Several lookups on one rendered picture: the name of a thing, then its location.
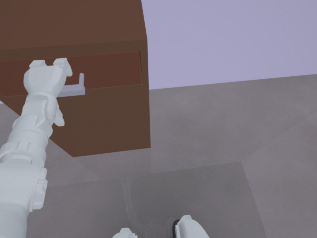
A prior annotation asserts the cabinet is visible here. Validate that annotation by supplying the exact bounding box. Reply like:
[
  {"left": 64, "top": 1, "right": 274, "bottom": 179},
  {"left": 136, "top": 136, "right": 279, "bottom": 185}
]
[{"left": 0, "top": 0, "right": 151, "bottom": 157}]

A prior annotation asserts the right robot shin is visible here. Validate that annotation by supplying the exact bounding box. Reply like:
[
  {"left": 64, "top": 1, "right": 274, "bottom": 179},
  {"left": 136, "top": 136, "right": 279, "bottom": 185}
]
[{"left": 179, "top": 215, "right": 192, "bottom": 222}]

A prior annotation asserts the handle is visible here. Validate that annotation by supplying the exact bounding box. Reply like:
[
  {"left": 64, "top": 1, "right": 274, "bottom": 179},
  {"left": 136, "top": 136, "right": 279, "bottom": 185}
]
[{"left": 58, "top": 73, "right": 85, "bottom": 97}]

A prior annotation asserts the left robot hand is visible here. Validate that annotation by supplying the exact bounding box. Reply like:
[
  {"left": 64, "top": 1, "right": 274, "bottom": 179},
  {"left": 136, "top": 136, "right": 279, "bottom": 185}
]
[{"left": 23, "top": 58, "right": 73, "bottom": 126}]

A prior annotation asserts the robot left forearm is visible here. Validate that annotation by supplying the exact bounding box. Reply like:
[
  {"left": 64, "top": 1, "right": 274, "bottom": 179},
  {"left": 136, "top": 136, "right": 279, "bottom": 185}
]
[{"left": 0, "top": 92, "right": 57, "bottom": 168}]

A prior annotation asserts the drawer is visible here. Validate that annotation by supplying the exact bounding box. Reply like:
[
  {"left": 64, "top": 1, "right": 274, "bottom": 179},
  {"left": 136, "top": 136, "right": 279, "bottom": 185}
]
[{"left": 0, "top": 51, "right": 141, "bottom": 96}]

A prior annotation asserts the left robot upper arm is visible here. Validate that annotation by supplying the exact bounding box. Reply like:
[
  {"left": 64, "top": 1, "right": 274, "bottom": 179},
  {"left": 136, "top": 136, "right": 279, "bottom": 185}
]
[{"left": 0, "top": 163, "right": 48, "bottom": 238}]

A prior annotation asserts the right robot thigh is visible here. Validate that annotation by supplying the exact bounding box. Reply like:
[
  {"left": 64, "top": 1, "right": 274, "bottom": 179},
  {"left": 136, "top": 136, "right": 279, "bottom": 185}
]
[{"left": 175, "top": 219, "right": 209, "bottom": 238}]

